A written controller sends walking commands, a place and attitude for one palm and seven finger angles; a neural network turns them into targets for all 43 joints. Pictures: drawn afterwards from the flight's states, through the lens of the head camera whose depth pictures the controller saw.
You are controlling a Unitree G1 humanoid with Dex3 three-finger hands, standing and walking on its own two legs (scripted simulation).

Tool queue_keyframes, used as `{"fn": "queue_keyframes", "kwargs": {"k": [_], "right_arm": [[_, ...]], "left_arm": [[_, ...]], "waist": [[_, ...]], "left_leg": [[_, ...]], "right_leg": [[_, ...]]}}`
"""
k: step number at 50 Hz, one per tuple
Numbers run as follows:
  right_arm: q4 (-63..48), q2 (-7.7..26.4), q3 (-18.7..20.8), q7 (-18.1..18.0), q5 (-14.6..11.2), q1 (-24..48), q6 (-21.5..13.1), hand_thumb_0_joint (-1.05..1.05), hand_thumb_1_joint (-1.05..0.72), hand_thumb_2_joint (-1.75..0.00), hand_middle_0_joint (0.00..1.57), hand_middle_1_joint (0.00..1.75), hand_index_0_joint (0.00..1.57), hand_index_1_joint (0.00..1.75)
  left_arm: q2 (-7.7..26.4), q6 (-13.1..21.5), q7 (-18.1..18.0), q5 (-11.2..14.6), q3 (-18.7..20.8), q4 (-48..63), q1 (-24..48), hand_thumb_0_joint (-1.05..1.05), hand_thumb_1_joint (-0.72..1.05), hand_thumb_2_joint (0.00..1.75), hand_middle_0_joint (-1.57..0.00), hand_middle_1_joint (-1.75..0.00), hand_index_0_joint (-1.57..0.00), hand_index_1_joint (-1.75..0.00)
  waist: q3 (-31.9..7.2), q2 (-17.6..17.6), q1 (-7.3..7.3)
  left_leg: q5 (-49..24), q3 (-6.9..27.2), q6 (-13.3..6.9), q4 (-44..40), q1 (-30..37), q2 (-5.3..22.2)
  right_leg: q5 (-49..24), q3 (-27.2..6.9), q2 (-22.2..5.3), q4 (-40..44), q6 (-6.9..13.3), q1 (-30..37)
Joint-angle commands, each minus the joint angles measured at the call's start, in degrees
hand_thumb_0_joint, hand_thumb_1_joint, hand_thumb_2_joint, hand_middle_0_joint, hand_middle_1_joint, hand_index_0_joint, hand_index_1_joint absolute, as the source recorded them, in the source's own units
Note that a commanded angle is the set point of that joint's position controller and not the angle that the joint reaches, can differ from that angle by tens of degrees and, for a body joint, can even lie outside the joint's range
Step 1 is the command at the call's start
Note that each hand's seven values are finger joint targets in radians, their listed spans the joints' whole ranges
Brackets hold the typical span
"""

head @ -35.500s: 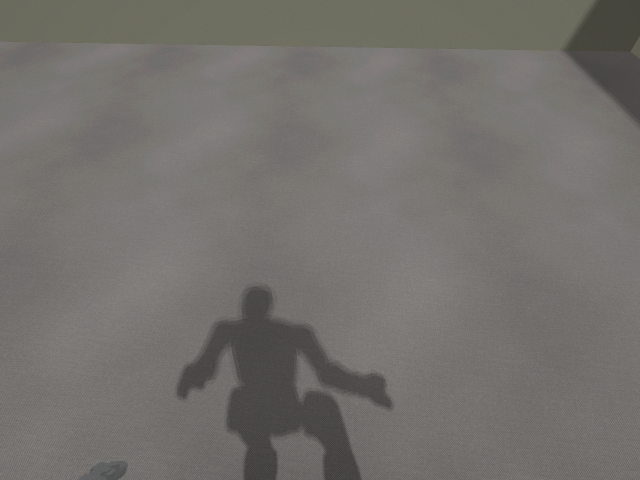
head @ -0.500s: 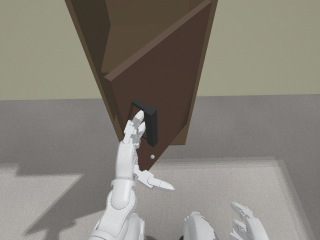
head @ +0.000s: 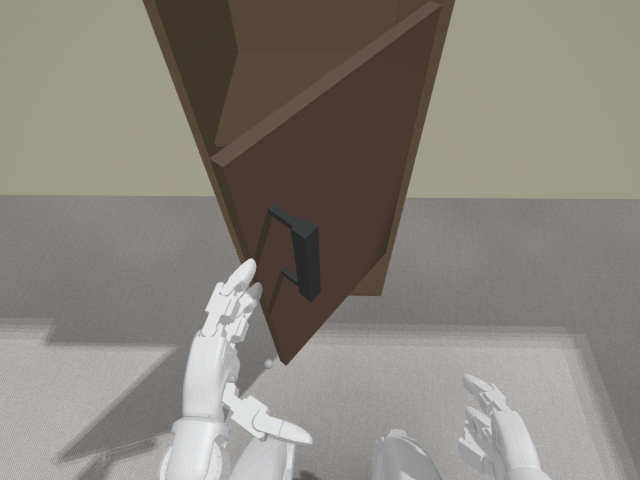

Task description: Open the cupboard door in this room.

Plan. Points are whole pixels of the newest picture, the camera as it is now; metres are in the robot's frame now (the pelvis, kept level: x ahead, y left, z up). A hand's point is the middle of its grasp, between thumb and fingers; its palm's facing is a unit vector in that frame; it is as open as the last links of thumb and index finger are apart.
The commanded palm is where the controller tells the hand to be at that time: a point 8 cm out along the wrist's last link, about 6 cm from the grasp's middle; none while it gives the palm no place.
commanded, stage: slide the hand sideways off the handle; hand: left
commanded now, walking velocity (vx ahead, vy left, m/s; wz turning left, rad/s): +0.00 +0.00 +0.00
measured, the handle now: (295, 255) +0.38 +0.06 +0.05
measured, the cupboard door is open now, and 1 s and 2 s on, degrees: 51 51 51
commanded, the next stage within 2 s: draw the hand back to the body in 0.16 s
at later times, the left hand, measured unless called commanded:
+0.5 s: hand (217, 365) +0.23 +0.12 +0.09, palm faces +0.01 -1.00 -0.06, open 16.3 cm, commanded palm +0.20 +0.18 +0.09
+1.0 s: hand (84, 352) +0.21 +0.20 +0.16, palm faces +0.17 -0.92 -0.34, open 14.5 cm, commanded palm +0.18 +0.25 +0.19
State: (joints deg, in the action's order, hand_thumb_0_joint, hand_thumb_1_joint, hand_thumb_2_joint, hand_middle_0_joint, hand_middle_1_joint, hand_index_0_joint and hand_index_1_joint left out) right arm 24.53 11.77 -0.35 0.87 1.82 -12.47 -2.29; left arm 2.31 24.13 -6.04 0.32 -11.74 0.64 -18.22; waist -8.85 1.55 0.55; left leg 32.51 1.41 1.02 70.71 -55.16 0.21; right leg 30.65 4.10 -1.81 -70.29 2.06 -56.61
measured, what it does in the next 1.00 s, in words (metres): rises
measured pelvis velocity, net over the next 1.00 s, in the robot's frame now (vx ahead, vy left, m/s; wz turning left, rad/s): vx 0.03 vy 0.02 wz -0.01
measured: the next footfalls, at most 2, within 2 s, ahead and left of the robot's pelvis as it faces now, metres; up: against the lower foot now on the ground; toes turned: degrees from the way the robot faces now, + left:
none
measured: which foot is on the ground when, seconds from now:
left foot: down 0.00-1.00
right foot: down 0.00-1.00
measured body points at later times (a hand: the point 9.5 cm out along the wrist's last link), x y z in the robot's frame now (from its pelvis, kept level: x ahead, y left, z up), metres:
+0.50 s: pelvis +0.00 -0.01 +0.01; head +0.06 -0.02 +0.46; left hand +0.22 +0.17 +0.09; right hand +0.18 -0.23 -0.07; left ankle +0.02 +0.13 -0.63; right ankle +0.03 -0.10 -0.63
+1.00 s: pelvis +0.03 +0.02 +0.07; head +0.02 +0.00 +0.52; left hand +0.20 +0.25 +0.18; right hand +0.20 -0.20 +0.00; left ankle +0.02 +0.13 -0.63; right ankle +0.03 -0.10 -0.63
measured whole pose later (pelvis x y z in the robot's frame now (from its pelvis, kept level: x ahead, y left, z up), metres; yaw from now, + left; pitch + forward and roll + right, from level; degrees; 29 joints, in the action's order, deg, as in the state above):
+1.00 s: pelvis +0.03 +0.02 +0.07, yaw -1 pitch +4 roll -1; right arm 25.8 12.7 -2.8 -6.7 -0.7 -16.7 -4.8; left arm 16.7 1.7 -6.2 1.8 3.1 23.1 -34.6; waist -5.8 3.9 1.9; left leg 25.4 0.4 -0.6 46.8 -25.2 0.4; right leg 22.5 3.3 -0.9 -44.8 0.1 -26.0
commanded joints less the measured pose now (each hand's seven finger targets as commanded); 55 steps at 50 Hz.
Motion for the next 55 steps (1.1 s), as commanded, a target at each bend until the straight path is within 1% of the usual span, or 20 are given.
{"fn": "queue_keyframes", "kwargs": {"k": [1, 3, 6, 7, 12, 15, 16, 20, 26, 28, 31, 33, 38, 39, 40, 41, 42, 45, 51, 55], "right_arm": [[-8.68, 5.69, 2.47, -1.26, -0.51, 1.95, -3.37, 0.00, -0.90, -0.90, 0.20, 0.30, 0.20, 0.30], [-8.72, 5.71, 2.43, -1.56, -0.63, 1.82, -3.68, 0.00, -0.90, -0.90, 0.20, 0.30, 0.20, 0.30], [-9.17, 5.78, 2.46, -1.84, -0.80, 1.58, -4.13, 0.00, -0.90, -0.90, 0.20, 0.30, 0.20, 0.30], [-9.05, 5.75, 2.42, -1.94, -0.84, 1.46, -4.25, 0.00, -0.90, -0.90, 0.20, 0.30, 0.20, 0.30], [-9.07, 6.12, 2.52, -2.13, -0.92, 0.97, -5.23, 0.00, -0.90, -0.90, 0.20, 0.30, 0.20, 0.30], [-9.90, 6.38, 2.69, -2.52, -1.08, 0.62, -5.01, 0.00, -0.90, -0.90, 0.20, 0.30, 0.20, 0.30], [-10.58, 6.15, 2.56, -2.62, -1.22, 0.65, -4.87, 0.00, -0.90, -0.90, 0.20, 0.30, 0.20, 0.30], [-11.16, 6.01, 2.23, -3.48, -2.11, -0.22, -4.21, 0.00, -0.90, -0.90, 0.20, 0.30, 0.20, 0.30], [-11.15, 6.62, 1.70, -4.42, -2.88, -0.54, -4.71, 0.00, -0.90, -0.90, 0.20, 0.30, 0.20, 0.30], [-11.03, 7.05, 1.62, -4.56, -2.90, -0.80, -5.18, 0.00, -0.90, -0.90, 0.20, 0.30, 0.20, 0.30], [-11.09, 7.01, 1.63, -4.78, -2.97, -0.75, -5.73, 0.00, -0.90, -0.90, 0.20, 0.30, 0.20, 0.30], [-11.03, 6.99, 1.60, -4.70, -3.21, -0.73, -6.00, 0.00, -0.90, -0.90, 0.20, 0.30, 0.20, 0.30], [-10.83, 6.97, 1.35, -4.94, -3.71, -0.47, -6.60, 0.00, -0.90, -0.90, 0.20, 0.30, 0.20, 0.30], [-9.96, 7.01, 1.91, -6.73, -3.14, -0.93, -5.24, 0.00, -0.90, -0.90, 0.20, 0.30, 0.20, 0.30], [-10.34, 5.93, 1.24, -7.31, -3.03, -0.59, -5.04, 0.00, -0.90, -0.90, 0.20, 0.30, 0.20, 0.30], [-10.04, 5.75, 0.82, -7.54, -3.01, -0.57, -4.81, 0.00, -0.90, -0.90, 0.20, 0.30, 0.20, 0.30], [-9.50, 5.90, 0.56, -7.72, -3.09, -0.71, -4.64, 0.00, -0.90, -0.90, 0.20, 0.30, 0.20, 0.30], [-8.67, 6.27, -0.08, -8.23, -2.82, 0.70, -5.04, 0.00, -0.90, -0.90, 0.20, 0.30, 0.20, 0.30], [-5.90, 6.35, -0.77, -8.54, -2.55, 2.45, -6.37, 0.00, -0.90, -0.90, 0.20, 0.30, 0.20, 0.30], [-3.99, 6.53, -0.96, -8.38, -2.43, 3.79, -7.38, 0.00, -0.90, -0.90, 0.20, 0.30, 0.20, 0.30]], "left_arm": [[1.70, 4.33, 1.97, 0.41, 1.54, 14.66, 2.26, 0.00, -0.50, 0.30, -0.15, -0.30, -0.15, -0.30], [2.29, 4.20, 2.91, 1.12, 2.29, 14.98, 1.37, 0.00, -0.50, 0.30, -0.15, -0.30, -0.15, -0.30], [3.44, 3.97, 4.06, 2.37, 3.96, 16.42, -2.15, 0.00, -0.50, 0.30, -0.15, -0.30, -0.15, -0.30], [3.18, 3.88, 4.46, 2.79, 3.63, 17.13, -1.23, 0.00, -0.50, 0.30, -0.15, -0.30, -0.15, -0.30], [2.75, 3.60, 5.83, 3.47, 2.83, 18.04, -2.79, 0.00, -0.50, 0.30, -0.15, -0.30, -0.15, -0.30], [7.65, 2.95, 5.43, 3.29, 6.90, 22.66, -1.84, 0.00, -0.50, 0.30, -0.15, -0.30, -0.15, -0.30], [7.59, 2.22, 5.41, 3.64, 7.03, 24.13, -3.27, 0.00, -0.50, 0.30, -0.15, -0.30, -0.15, -0.30], [9.34, -1.32, 5.63, 5.73, 10.57, 25.43, -6.76, 0.00, -0.50, 0.30, -0.15, -0.30, -0.15, -0.30], [8.92, -4.21, 9.06, 8.30, 11.01, 25.74, -9.16, 0.00, -0.50, 0.30, -0.15, -0.30, -0.15, -0.30], [10.21, -4.41, 10.09, 8.85, 12.15, 26.92, -9.27, 0.00, -0.50, 0.30, -0.15, -0.30, -0.15, -0.30], [11.83, -4.61, 10.89, 10.06, 14.76, 27.81, -10.66, 0.00, -0.50, 0.30, -0.15, -0.30, -0.15, -0.30], [12.79, -4.57, 11.24, 10.51, 16.05, 29.62, -11.45, 0.00, -0.50, 0.30, -0.15, -0.30, -0.15, -0.30], [14.11, -5.85, 12.32, 12.43, 18.53, 31.82, -12.60, 0.00, -0.32, 0.37, -0.16, -0.30, -0.16, -0.30], [25.07, -10.36, 6.32, 4.04, 21.43, 32.26, -13.56, 0.00, -0.29, 0.39, -0.16, -0.30, -0.16, -0.30], [21.79, -13.04, 3.46, 3.47, 20.95, 32.88, -14.68, 0.00, -0.26, 0.40, -0.16, -0.30, -0.16, -0.30], [18.15, -14.88, 2.38, 2.56, 17.57, 33.84, -15.62, 0.00, -0.22, 0.42, -0.16, -0.30, -0.16, -0.30], [18.46, -16.23, 1.40, 1.98, 17.55, 34.56, -15.11, 0.00, -0.18, 0.43, -0.16, -0.30, -0.16, -0.30], [19.46, -18.41, -0.44, 1.18, 18.09, 35.57, -13.50, 0.00, -0.08, 0.48, -0.16, -0.30, -0.16, -0.30], [21.66, -19.34, -2.04, 0.89, 22.45, 34.15, -11.03, 0.00, 0.13, 0.57, -0.17, -0.30, -0.17, -0.30], [22.95, -18.82, -2.16, 1.05, 25.46, 34.27, -9.19, 0.00, 0.27, 0.63, -0.18, -0.30, -0.18, -0.30]], "waist": [[-14.31, -4.16, -1.42], [-13.48, -4.30, -1.69], [-14.76, -4.52, -1.02], [-14.81, -4.82, -1.61], [-13.99, -4.41, -2.15], [-16.31, -3.27, -0.95], [-17.09, -2.23, -0.40], [-15.02, -4.58, -0.45], [-8.32, -5.42, -1.80], [-7.55, -2.95, -1.60], [-6.77, -3.00, -1.14], [-7.04, -0.71, -0.60], [-5.42, -0.09, -0.43], [-7.93, 0.24, 1.83], [-5.44, -0.34, 0.82], [-3.58, 1.61, 0.60], [-3.08, 2.98, 0.47], [-1.81, 0.70, 0.51], [3.16, -0.89, 1.23], [4.28, 1.87, 1.97]], "left_leg": [[-10.19, -0.26, -1.75, -8.04, 3.85, -1.99], [-9.64, -0.35, -1.80, -7.53, 3.10, -2.03], [-10.59, -0.33, -1.79, -7.30, 2.62, -2.07], [-10.50, -0.40, -1.90, -6.70, 2.30, -2.12], [-10.29, -0.14, -1.87, -5.89, 1.57, -2.00], [-10.84, -0.29, -1.96, -6.86, 2.86, -1.92], [-11.02, -0.62, -2.00, -7.71, 3.89, -2.06], [-11.66, -0.78, -2.16, -10.60, 6.14, -2.02], [-10.79, -0.57, -2.16, -14.52, 9.63, -1.94], [-10.65, -0.45, -2.05, -15.96, 11.55, -1.92], [-11.79, -0.43, -2.04, -17.28, 13.10, -1.87], [-12.90, -0.32, -1.91, -18.95, 15.61, -1.75], [-14.70, -0.13, -1.90, -21.38, 18.47, -1.43], [-15.84, -1.42, -2.27, -24.74, 21.56, -0.23], [-16.36, -1.38, -2.45, -25.90, 22.80, -0.61], [-17.36, -1.72, -2.54, -26.78, 24.44, -0.44], [-19.24, -1.45, -2.49, -27.65, 26.11, -0.14], [-21.46, -0.75, -2.57, -30.61, 29.91, 0.32], [-20.54, -0.70, -2.32, -37.28, 35.05, 0.71], [-22.28, -0.83, -2.04, -41.09, 38.44, 0.73]], "right_leg": [[-12.23, -3.81, 1.00, 11.36, -0.29, 13.73], [-11.62, -4.05, 0.99, 11.64, -0.41, 13.35], [-12.58, -4.24, 1.00, 11.32, -0.44, 14.81], [-12.73, -4.62, 0.94, 11.55, -0.68, 14.76], [-12.07, -4.42, 0.96, 11.05, -0.72, 13.24], [-11.13, -4.93, 1.00, 11.72, -0.46, 15.60], [-11.40, -5.29, 0.92, 12.58, -0.57, 17.12], [-12.12, -5.20, 1.23, 16.59, -1.18, 21.09], [-10.29, -4.22, 1.44, 21.07, -1.73, 21.84], [-9.74, -3.57, 1.62, 21.64, -1.46, 21.77], [-10.63, -3.48, 1.66, 22.82, -1.46, 23.70], [-12.20, -2.18, 2.05, 22.56, -1.15, 24.33], [-14.54, -1.22, 2.53, 24.01, -1.25, 26.21], [-14.99, -4.44, 0.58, 27.62, -0.57, 29.85], [-15.26, -3.74, 0.58, 29.25, -0.80, 30.08], [-16.20, -2.92, 0.57, 29.58, -0.95, 30.34], [-17.74, -2.14, 0.74, 29.68, -0.86, 30.83], [-19.07, -1.29, 1.08, 31.99, -1.00, 33.43], [-17.97, -0.85, 0.93, 37.49, -1.21, 38.31], [-19.27, -0.80, 0.92, 40.52, -0.96, 42.54]]}}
